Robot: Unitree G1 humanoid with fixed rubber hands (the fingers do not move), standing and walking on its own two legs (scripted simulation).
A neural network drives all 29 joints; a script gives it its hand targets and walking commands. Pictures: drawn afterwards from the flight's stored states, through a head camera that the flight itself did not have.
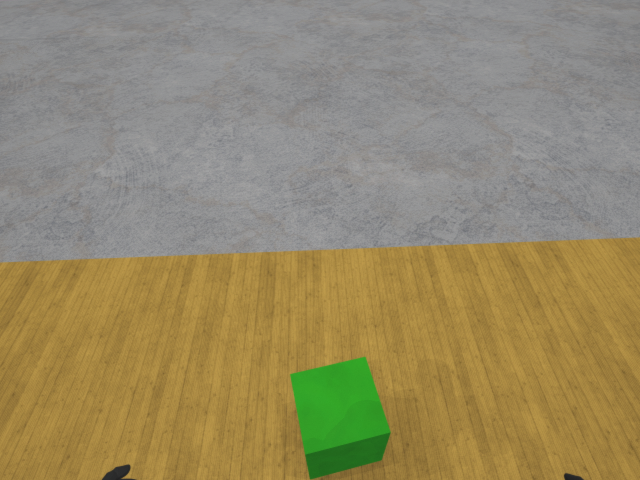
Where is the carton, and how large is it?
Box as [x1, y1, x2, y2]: [290, 357, 390, 478]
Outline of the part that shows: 365,357 290,374 310,478 380,460 382,457 390,432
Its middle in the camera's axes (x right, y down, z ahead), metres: +0.05 +0.49 +1.08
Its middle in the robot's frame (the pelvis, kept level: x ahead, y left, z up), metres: +0.42 +0.01 -0.65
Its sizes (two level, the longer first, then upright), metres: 0.210 0.200 0.250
